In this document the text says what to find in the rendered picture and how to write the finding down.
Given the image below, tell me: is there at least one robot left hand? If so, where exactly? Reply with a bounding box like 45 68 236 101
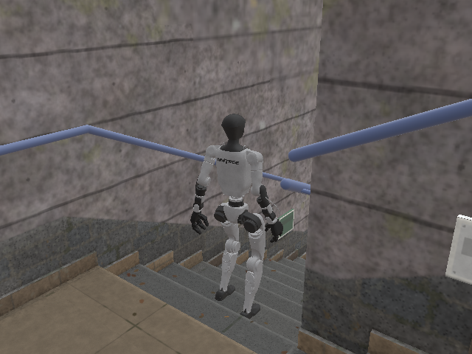
190 211 209 234

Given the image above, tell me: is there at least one robot right forearm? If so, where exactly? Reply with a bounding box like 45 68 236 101
257 185 277 224

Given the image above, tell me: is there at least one robot left forearm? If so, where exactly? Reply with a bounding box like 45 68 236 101
193 179 207 212

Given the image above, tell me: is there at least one right robot foot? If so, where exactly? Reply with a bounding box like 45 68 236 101
240 303 260 319

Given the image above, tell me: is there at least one robot left upper arm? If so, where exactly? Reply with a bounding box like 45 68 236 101
197 145 221 187

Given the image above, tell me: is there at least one robot right upper arm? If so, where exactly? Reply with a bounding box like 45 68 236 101
246 150 265 196

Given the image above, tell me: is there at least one robot right hand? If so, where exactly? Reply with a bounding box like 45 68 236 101
265 220 283 243

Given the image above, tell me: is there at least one robot right thigh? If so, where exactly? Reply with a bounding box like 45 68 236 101
242 212 266 273

